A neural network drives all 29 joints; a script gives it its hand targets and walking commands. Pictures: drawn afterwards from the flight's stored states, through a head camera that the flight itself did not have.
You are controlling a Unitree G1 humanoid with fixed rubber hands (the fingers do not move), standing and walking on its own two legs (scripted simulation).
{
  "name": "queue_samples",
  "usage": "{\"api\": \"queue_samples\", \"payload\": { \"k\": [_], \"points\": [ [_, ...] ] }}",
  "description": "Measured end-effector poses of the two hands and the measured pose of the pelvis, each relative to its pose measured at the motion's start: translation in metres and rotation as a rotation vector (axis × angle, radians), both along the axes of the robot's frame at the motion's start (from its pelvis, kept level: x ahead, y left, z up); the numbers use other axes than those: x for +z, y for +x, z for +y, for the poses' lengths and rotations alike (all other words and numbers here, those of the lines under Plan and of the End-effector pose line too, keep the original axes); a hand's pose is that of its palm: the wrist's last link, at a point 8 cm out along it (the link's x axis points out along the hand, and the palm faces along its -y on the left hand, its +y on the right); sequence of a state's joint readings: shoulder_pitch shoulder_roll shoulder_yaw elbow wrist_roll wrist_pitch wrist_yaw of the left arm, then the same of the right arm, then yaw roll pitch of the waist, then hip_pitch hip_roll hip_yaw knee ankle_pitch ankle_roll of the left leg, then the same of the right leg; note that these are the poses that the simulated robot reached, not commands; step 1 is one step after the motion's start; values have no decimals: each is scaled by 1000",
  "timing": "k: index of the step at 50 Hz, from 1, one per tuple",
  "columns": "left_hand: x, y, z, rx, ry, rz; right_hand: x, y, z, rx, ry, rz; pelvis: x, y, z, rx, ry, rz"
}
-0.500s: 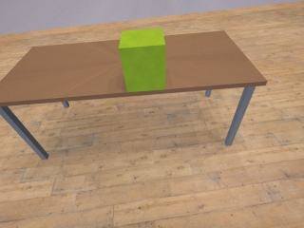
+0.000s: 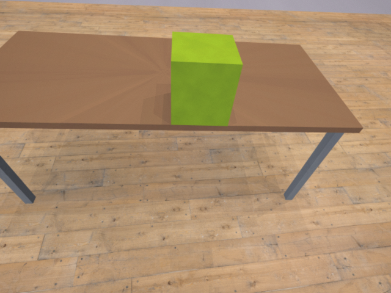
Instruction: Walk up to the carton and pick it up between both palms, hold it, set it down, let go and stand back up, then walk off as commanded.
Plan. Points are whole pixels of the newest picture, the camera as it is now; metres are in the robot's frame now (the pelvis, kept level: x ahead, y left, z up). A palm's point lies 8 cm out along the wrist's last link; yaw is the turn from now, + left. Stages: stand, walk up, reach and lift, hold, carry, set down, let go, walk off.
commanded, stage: walk up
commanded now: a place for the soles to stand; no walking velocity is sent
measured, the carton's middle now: (201, 80) +0.79 -0.01 +0.00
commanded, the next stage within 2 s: none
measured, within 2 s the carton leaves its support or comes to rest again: neither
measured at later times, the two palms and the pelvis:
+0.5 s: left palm (65, 289) +0.17 +0.28 -0.14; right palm out of the picture +0.10 -0.33 -0.07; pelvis +0.08 -0.01 +0.00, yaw -1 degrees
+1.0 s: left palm (104, 226) +0.27 +0.21 -0.04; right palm (379, 275) +0.20 -0.43 -0.11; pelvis +0.19 -0.11 +0.02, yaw -3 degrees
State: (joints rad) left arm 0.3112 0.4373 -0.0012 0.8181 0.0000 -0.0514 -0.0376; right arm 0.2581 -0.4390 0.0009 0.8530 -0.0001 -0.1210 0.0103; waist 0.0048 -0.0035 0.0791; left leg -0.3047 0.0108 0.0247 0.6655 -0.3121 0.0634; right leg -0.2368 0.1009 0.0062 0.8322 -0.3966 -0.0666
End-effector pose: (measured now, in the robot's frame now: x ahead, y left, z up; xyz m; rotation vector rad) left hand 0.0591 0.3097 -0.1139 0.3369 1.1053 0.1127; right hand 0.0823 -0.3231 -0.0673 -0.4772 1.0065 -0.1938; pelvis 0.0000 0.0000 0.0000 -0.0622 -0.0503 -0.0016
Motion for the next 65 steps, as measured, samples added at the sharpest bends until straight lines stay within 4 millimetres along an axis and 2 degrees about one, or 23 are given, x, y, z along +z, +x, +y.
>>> {"api": "queue_samples", "payload": {
  "k": [8, 16, 24, 30, 34, 39, 42, 45, 49, 56, 61, 65],
  "points": [
    [-11, 53, 5, 0, -62, -41, 17, -16, 11, -73, -74, 101, 6, 34, 15, 3, -19, -12],
    [-25, 80, -6, 7, -97, -31, 14, -8, 10, -109, -77, 97, 0, 55, 10, 3, 22, -42],
    [-23, 103, -23, 1, -68, 15, -1, 15, -8, -109, -44, 117, -4, 80, -11, -7, 63, -9],
    [-13, 153, -52, -25, -34, -31, -21, 35, -35, -108, -5, 150, -10, 104, -42, -10, 106, 24],
    [-2, 184, -78, -57, 1, -72, -38, 61, -59, -103, 41, 149, -14, 123, -68, -23, 106, 19],
    [23, 187, -95, -42, 60, -84, -36, 105, -78, -86, 100, 57, -3, 146, -93, -27, 125, -57],
    [41, 187, -98, -28, 99, -86, -34, 121, -89, -75, 125, 40, 5, 160, -101, -29, 129, -83],
    [56, 193, -98, -27, 135, -82, -37, 127, -99, -76, 140, 64, 10, 170, -105, -37, 119, -92],
    [68, 207, -99, -29, 155, -83, -43, 123, -104, -101, 152, 128, 15, 184, -110, -42, 105, -95],
    [62, 237, -104, -44, 133, -70, -42, 118, -110, -147, 123, 227, 15, 210, -112, -52, 75, -75],
    [49, 257, -100, -46, 110, -43, -35, 137, -109, -151, 88, 243, 12, 232, -106, -56, 49, -46],
    [39, 273, -92, -42, 89, -16, -30, 167, -100, -137, 68, 226, 11, 252, -95, -53, 33, -22]
  ]
}}
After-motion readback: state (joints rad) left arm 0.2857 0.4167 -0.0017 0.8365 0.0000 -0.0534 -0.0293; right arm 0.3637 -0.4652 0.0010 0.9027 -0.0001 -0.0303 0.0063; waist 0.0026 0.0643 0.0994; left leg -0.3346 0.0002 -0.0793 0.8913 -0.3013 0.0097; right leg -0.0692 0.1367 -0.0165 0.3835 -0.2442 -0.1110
